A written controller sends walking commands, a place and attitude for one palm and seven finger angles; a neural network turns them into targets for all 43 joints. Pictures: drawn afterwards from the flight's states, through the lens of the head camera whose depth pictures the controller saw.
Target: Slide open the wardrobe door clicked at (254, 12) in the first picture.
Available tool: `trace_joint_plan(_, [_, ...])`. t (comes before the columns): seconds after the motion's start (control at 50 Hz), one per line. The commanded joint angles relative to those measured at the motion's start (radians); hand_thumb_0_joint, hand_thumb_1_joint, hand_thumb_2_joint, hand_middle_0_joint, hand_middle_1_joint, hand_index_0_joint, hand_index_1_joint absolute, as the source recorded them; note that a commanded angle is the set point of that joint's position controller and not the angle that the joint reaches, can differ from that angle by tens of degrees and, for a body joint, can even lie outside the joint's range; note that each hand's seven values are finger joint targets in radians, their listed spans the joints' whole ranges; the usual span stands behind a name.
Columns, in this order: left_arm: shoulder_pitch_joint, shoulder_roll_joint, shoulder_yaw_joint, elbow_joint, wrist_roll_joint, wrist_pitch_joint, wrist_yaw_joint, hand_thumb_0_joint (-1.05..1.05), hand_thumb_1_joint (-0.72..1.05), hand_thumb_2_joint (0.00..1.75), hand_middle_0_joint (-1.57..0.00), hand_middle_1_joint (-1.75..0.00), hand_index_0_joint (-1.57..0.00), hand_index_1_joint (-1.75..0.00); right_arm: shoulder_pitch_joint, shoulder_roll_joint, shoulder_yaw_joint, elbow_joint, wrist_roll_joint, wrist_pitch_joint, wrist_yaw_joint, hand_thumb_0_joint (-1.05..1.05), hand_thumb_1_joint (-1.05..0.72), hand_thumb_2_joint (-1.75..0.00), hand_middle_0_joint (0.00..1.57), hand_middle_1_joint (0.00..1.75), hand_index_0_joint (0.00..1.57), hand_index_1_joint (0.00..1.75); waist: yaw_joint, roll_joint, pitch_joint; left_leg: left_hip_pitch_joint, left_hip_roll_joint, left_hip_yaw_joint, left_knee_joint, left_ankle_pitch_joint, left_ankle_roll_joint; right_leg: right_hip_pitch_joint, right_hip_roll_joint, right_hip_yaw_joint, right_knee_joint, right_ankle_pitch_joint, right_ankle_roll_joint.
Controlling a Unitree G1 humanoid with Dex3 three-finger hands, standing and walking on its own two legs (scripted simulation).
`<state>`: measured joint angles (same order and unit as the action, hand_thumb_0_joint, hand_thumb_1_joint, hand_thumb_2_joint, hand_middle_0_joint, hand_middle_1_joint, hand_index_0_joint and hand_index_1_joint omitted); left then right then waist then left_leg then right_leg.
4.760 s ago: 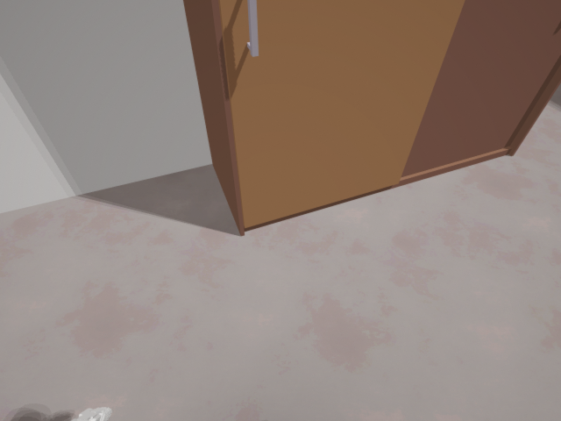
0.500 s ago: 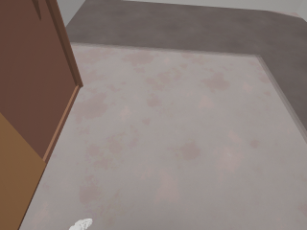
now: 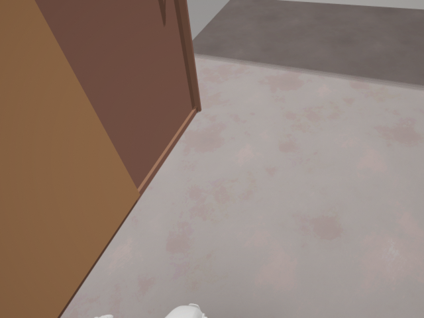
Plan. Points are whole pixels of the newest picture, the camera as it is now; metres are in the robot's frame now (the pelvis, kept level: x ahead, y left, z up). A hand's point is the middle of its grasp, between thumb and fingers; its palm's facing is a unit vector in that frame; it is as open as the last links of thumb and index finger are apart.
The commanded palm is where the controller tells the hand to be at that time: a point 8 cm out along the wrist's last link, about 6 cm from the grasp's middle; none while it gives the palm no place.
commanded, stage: turn to face it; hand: left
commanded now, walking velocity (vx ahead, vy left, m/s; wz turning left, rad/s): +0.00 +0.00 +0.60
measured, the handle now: out of the picture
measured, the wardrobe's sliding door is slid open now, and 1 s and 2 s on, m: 0.00 0.00 0.00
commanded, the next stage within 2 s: take the last steps up to it in 1.90 s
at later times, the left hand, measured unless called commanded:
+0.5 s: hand out of the picture -0.07 +0.24 -0.17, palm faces +0.39 -0.88 -0.28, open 7.4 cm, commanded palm none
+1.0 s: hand out of the picture -0.03 +0.19 -0.12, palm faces +0.58 -0.76 -0.29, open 7.4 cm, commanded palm none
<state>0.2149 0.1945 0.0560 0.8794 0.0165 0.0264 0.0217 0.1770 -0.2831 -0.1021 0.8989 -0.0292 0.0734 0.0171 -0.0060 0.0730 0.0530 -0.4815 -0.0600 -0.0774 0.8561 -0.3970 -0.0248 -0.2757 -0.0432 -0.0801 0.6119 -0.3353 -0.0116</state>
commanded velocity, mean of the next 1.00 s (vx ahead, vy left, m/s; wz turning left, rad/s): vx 0.00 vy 0.00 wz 0.60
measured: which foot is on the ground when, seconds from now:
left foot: up 0.00-0.38, down 0.40-0.82, up 0.84-1.00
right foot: down 0.00-0.40, up 0.42-0.78, down 0.80-1.00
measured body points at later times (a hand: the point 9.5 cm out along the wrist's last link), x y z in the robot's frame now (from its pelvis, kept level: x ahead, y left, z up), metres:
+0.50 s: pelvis -0.02 +0.02 +0.00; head +0.01 +0.05 +0.45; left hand -0.09 +0.29 -0.15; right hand +0.18 -0.18 -0.13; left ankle -0.07 +0.12 -0.73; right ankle -0.01 -0.11 -0.67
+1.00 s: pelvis -0.01 -0.03 +0.01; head +0.03 -0.05 +0.46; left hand -0.06 +0.23 -0.10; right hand +0.19 -0.22 -0.15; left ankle -0.11 +0.08 -0.63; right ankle +0.06 -0.10 -0.73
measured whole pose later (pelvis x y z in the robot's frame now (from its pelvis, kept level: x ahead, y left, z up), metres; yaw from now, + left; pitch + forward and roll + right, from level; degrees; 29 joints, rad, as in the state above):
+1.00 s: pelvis -0.01 -0.03 +0.01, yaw +37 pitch -2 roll +2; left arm 0.18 0.16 0.02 0.85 0.02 0.02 0.02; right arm 0.22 -0.28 -0.10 0.94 -0.03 0.09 0.03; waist -0.04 0.05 0.08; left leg -0.49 0.00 -0.01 1.20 -0.37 -0.07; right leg -0.22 -0.10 -0.16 0.54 -0.29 -0.02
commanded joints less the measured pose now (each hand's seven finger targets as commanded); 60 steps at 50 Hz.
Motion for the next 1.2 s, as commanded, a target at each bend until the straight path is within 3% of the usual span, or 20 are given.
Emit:
trace_joint_plan(0.0, [-0.078, 0.177, 0.030, -0.098, 0.005, -0.036, 0.013, 0.00, 0.90, 0.90, -0.20, -0.30, -0.20, -0.30, -0.011, -0.071, -0.018, -0.071, -0.001, -0.013, 0.014, 0.00, -0.90, -0.90, 0.20, 0.30, 0.20, 0.30, -0.037, -0.212, 0.019, -0.117, 0.079, 0.029, 0.403, 0.037, -0.027, -0.017, -0.280, 0.189, -0.334, 0.136, -0.092])
trace_joint_plan(0.04, [-0.044, 0.164, 0.027, -0.091, 0.007, -0.042, 0.015, 0.00, 0.90, 0.90, -0.20, -0.30, -0.20, -0.30, -0.006, -0.053, -0.010, -0.060, 0.003, -0.012, 0.019, 0.00, -0.90, -0.90, 0.20, 0.30, 0.20, 0.30, -0.022, -0.224, -0.003, -0.109, 0.085, 0.062, 0.371, 0.059, -0.046, 0.048, -0.262, 0.107, -0.306, 0.257, -0.082])
trace_joint_plan(0.12, [0.069, 0.192, 0.031, -0.045, 0.009, -0.037, 0.013, 0.00, 0.90, 0.90, -0.20, -0.30, -0.20, -0.30, -0.100, -0.041, 0.000, -0.077, 0.006, -0.009, 0.019, 0.00, -0.90, -0.90, 0.20, 0.30, 0.20, 0.30, 0.040, -0.228, -0.020, -0.095, 0.093, 0.108, 0.216, 0.003, -0.062, 0.163, -0.295, 0.069, -0.286, 0.355, -0.101])
trace_joint_plan(0.22, [0.099, 0.227, 0.043, -0.020, 0.015, -0.031, 0.010, 0.00, 0.90, 0.90, -0.20, -0.30, -0.20, -0.30, -0.146, -0.028, 0.016, -0.087, 0.014, -0.018, 0.018, 0.00, -0.90, -0.90, 0.20, 0.30, 0.20, 0.30, 0.065, -0.272, -0.056, -0.013, 0.102, 0.156, 0.020, -0.051, -0.052, 0.210, -0.338, 0.026, -0.244, 0.457, -0.115])
trace_joint_plan(0.3, [0.090, 0.247, 0.056, -0.009, 0.016, -0.021, 0.007, 0.00, 0.90, 0.90, -0.20, -0.30, -0.20, -0.30, -0.102, -0.022, 0.024, -0.086, 0.018, -0.035, 0.011, 0.00, -0.90, -0.90, 0.20, 0.30, 0.20, 0.30, 0.054, -0.297, -0.109, 0.101, 0.091, 0.205, -0.183, -0.028, -0.027, 0.224, -0.353, -0.028, -0.155, 0.538, -0.092])
trace_joint_plan(0.34, [0.076, 0.238, 0.058, -0.008, 0.005, -0.015, 0.001, 0.00, 0.90, 0.90, -0.20, -0.30, -0.20, -0.30, -0.041, -0.050, 0.017, -0.075, 0.013, -0.045, 0.009, 0.00, -0.90, -0.90, 0.20, 0.30, 0.20, 0.30, 0.017, -0.242, -0.130, 0.262, 0.091, 0.212, -0.393, 0.142, -0.010, 0.144, -0.323, -0.097, -0.036, 0.482, -0.026])
trace_joint_plan(0.36, [0.075, 0.210, 0.058, -0.021, -0.003, -0.011, -0.003, 0.00, 0.90, 0.90, -0.20, -0.30, -0.20, -0.30, 0.021, -0.122, -0.003, -0.063, 0.010, -0.056, 0.007, 0.00, -0.90, -0.90, 0.20, 0.30, 0.20, 0.30, -0.022, -0.084, -0.174, 0.452, 0.190, 0.077, -0.482, 0.323, 0.037, -0.022, -0.274, -0.127, 0.141, 0.341, 0.030])
trace_joint_plan(0.38, [0.034, 0.143, 0.040, -0.076, -0.007, -0.010, -0.013, 0.00, 0.90, 0.90, -0.20, -0.30, -0.20, -0.30, 0.082, -0.235, -0.030, -0.058, 0.007, -0.060, 0.001, 0.00, -0.90, -0.90, 0.20, 0.30, 0.20, 0.30, -0.061, 0.237, -0.163, 0.583, 0.451, -0.253, -0.486, 0.729, 0.167, -0.326, -0.133, -0.136, 0.353, -0.246, 0.111])
trace_joint_plan(0.4, [-0.045, 0.149, 0.030, -0.107, 0.004, 0.000, -0.008, 0.00, 0.90, 0.90, -0.20, -0.30, -0.20, -0.30, 0.146, -0.247, -0.031, -0.027, 0.013, -0.054, -0.007, 0.00, -0.90, -0.90, 0.20, 0.30, 0.20, 0.30, -0.090, 0.164, -0.150, 0.540, 0.507, -0.256, -0.476, 0.853, 0.243, -0.366, -0.113, -0.033, 0.482, -0.316, 0.106])
trace_joint_plan(0.5, [-0.027, 0.151, 0.043, -0.048, -0.003, 0.007, -0.014, 0.00, 0.90, 0.90, -0.20, -0.30, -0.20, -0.30, -0.023, -0.145, 0.003, -0.066, 0.009, -0.065, -0.025, 0.00, -0.90, -0.90, 0.20, 0.30, 0.20, 0.30, -0.006, 0.078, -0.080, 0.357, 0.296, -0.097, -0.491, 0.662, 0.166, -0.291, -0.087, 0.055, 0.551, -0.072, 0.114])
trace_joint_plan(0.64, [-0.098, 0.135, 0.031, -0.092, -0.008, 0.006, -0.007, 0.00, 0.90, 0.90, -0.20, -0.30, -0.20, -0.30, 0.029, -0.154, -0.010, -0.052, 0.005, -0.058, -0.022, 0.00, -0.90, -0.90, 0.20, 0.30, 0.20, 0.30, -0.032, 0.074, -0.087, 0.362, 0.291, -0.201, -0.483, 0.595, 0.200, -0.224, -0.038, 0.067, 0.311, -0.108, 0.118])
trace_joint_plan(0.74, [-0.003, 0.136, 0.029, -0.086, -0.016, -0.015, -0.001, 0.00, 0.90, 0.90, -0.20, -0.30, -0.20, -0.30, -0.027, -0.155, -0.021, -0.071, 0.008, -0.049, -0.019, 0.00, -0.90, -0.90, 0.20, 0.30, 0.20, 0.30, 0.021, 0.082, -0.122, 0.246, 0.239, -0.237, -0.373, 0.623, 0.154, 0.045, 0.019, 0.036, -0.053, 0.032, 0.100])
trace_joint_plan(0.76, [0.050, 0.163, 0.036, -0.075, -0.012, -0.026, 0.003, 0.00, 0.90, 0.90, -0.20, -0.30, -0.20, -0.30, -0.033, -0.132, -0.020, -0.078, 0.014, -0.049, -0.016, 0.00, -0.90, -0.90, 0.20, 0.30, 0.20, 0.30, 0.047, 0.017, -0.140, 0.169, 0.189, -0.210, -0.301, 0.496, 0.106, 0.173, -0.018, 0.058, -0.212, 0.148, 0.094])
trace_joint_plan(0.78, [0.073, 0.256, 0.055, -0.072, 0.005, -0.039, 0.012, 0.00, 0.90, 0.90, -0.20, -0.30, -0.20, -0.30, 0.004, -0.059, -0.010, -0.092, 0.024, -0.051, -0.009, 0.00, -0.90, -0.90, 0.20, 0.30, 0.20, 0.30, 0.050, -0.236, -0.170, -0.027, 0.062, -0.074, -0.105, 0.181, 0.021, 0.344, -0.257, 0.280, -0.307, 0.250, 0.023])
trace_joint_plan(0.8, [0.073, 0.316, 0.058, -0.082, 0.008, -0.035, 0.012, 0.00, 0.90, 0.90, -0.20, -0.30, -0.20, -0.30, 0.012, -0.044, -0.008, -0.116, 0.017, -0.050, -0.010, 0.00, -0.90, -0.90, 0.20, 0.30, 0.20, 0.30, 0.052, -0.381, -0.164, -0.118, -0.011, 0.029, 0.111, -0.225, -0.022, 0.301, -0.469, 0.426, -0.305, 0.401, -0.101])
trace_joint_plan(0.82, [0.051, 0.272, 0.060, -0.083, -0.001, -0.035, 0.019, 0.00, 0.90, 0.90, -0.20, -0.30, -0.20, -0.30, -0.002, -0.086, -0.020, -0.096, 0.008, -0.031, -0.012, 0.00, -0.90, -0.90, 0.20, 0.30, 0.20, 0.30, 0.056, -0.384, -0.140, -0.082, 0.044, -0.030, 0.274, -0.206, -0.010, 0.181, -0.458, 0.404, -0.321, 0.339, -0.130])
trace_joint_plan(0.86, [-0.059, 0.205, 0.034, -0.108, 0.000, -0.031, 0.014, 0.00, 0.90, 0.90, -0.20, -0.30, -0.20, -0.30, -0.003, -0.068, -0.019, -0.060, 0.004, -0.016, 0.004, 0.00, -0.90, -0.90, 0.20, 0.30, 0.20, 0.30, -0.002, -0.230, -0.015, -0.098, 0.075, -0.002, 0.419, -0.051, -0.025, 0.060, -0.332, 0.244, -0.318, 0.217, -0.098])
trace_joint_plan(0.9, [-0.089, 0.176, 0.023, -0.115, 0.003, -0.036, 0.012, 0.00, 0.90, 0.90, -0.20, -0.30, -0.20, -0.30, 0.032, -0.055, -0.013, -0.038, 0.002, -0.007, 0.015, 0.00, -0.90, -0.90, 0.20, 0.30, 0.20, 0.30, -0.022, -0.259, 0.005, -0.081, 0.086, 0.035, 0.435, 0.037, -0.040, 0.028, -0.276, 0.121, -0.319, 0.193, -0.071])
trace_joint_plan(1.12, [0.050, 0.239, 0.046, -0.040, 0.015, -0.022, 0.010, 0.00, 0.90, 0.90, -0.20, -0.30, -0.20, -0.30, -0.097, -0.027, 0.018, -0.070, 0.017, -0.019, 0.018, 0.00, -0.90, -0.90, 0.20, 0.30, 0.20, 0.30, 0.058, -0.275, -0.057, 0.039, 0.105, 0.167, -0.021, -0.068, -0.044, 0.176, -0.349, 0.010, -0.248, 0.370, -0.109])
trace_joint_plan(1.18, [0.046, 0.256, 0.053, -0.030, 0.015, -0.016, 0.006, 0.00, 0.90, 0.90, -0.20, -0.30, -0.20, -0.30, -0.046, -0.029, 0.023, -0.066, 0.018, -0.034, 0.012, 0.00, -0.90, -0.90, 0.20, 0.30, 0.20, 0.30, 0.036, -0.289, -0.105, 0.128, 0.090, 0.203, -0.181, -0.020, -0.026, 0.191, -0.353, -0.039, -0.159, 0.465, -0.082])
